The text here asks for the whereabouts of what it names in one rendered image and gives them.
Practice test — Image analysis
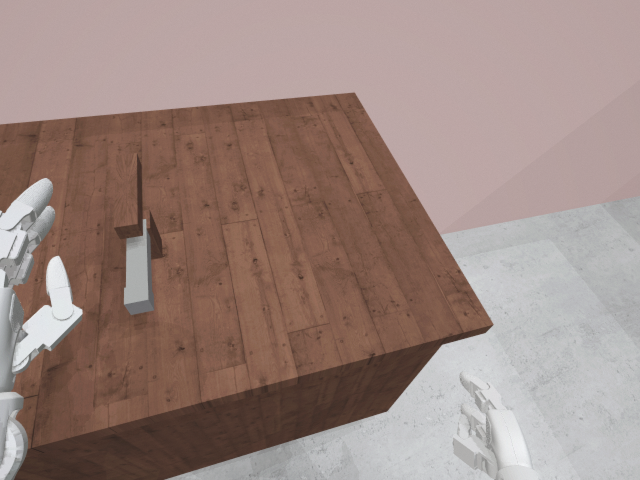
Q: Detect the robot right hand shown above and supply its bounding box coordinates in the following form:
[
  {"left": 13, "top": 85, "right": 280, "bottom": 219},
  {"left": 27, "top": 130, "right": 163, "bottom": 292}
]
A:
[{"left": 453, "top": 371, "right": 534, "bottom": 480}]

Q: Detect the robot left hand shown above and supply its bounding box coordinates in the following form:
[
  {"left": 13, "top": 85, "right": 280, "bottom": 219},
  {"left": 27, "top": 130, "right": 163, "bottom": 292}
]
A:
[{"left": 0, "top": 178, "right": 83, "bottom": 393}]

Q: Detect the tap lever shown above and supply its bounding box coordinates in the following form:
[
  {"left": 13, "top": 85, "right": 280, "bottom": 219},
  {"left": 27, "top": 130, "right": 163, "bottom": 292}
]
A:
[{"left": 124, "top": 219, "right": 154, "bottom": 315}]

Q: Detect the robot left forearm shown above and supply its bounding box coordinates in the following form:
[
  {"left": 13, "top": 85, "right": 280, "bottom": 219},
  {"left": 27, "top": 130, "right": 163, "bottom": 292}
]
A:
[{"left": 0, "top": 392, "right": 28, "bottom": 480}]

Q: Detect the counter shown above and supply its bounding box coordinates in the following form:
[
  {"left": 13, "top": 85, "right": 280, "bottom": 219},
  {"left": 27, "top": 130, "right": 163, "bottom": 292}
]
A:
[{"left": 0, "top": 92, "right": 494, "bottom": 480}]

